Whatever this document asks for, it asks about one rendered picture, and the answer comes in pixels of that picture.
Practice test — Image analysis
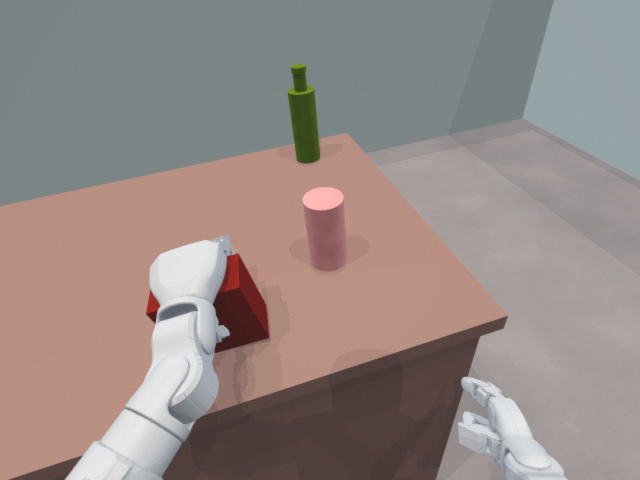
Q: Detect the robot left hand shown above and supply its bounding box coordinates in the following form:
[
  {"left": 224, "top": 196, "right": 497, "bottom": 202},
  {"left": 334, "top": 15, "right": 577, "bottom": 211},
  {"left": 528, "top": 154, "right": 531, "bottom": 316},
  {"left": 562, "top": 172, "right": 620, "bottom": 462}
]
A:
[{"left": 149, "top": 235, "right": 235, "bottom": 344}]

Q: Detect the robot right hand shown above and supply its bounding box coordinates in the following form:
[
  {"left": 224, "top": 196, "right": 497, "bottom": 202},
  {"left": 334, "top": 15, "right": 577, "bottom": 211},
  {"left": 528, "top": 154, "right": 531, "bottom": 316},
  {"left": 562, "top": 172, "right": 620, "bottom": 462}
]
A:
[{"left": 458, "top": 377, "right": 533, "bottom": 469}]

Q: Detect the table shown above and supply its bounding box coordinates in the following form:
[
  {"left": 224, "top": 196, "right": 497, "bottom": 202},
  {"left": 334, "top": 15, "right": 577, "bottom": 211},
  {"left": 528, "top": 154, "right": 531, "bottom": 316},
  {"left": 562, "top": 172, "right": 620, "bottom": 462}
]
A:
[{"left": 0, "top": 133, "right": 508, "bottom": 480}]

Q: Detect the robot left forearm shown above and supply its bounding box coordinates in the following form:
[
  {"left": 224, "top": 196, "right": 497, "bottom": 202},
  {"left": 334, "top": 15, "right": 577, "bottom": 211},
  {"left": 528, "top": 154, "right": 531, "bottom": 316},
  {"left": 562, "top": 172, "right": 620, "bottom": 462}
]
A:
[{"left": 65, "top": 296, "right": 219, "bottom": 480}]

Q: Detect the robot right forearm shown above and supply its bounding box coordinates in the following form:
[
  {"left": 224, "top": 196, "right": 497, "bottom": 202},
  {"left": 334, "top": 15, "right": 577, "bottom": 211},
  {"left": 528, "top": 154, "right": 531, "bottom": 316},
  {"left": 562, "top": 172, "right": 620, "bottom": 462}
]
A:
[{"left": 500, "top": 436, "right": 568, "bottom": 480}]

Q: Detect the sponge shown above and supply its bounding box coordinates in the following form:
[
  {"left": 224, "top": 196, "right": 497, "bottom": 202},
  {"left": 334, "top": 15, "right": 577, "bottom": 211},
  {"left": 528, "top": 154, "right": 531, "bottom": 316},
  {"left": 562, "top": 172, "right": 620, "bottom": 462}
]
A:
[{"left": 146, "top": 253, "right": 269, "bottom": 353}]

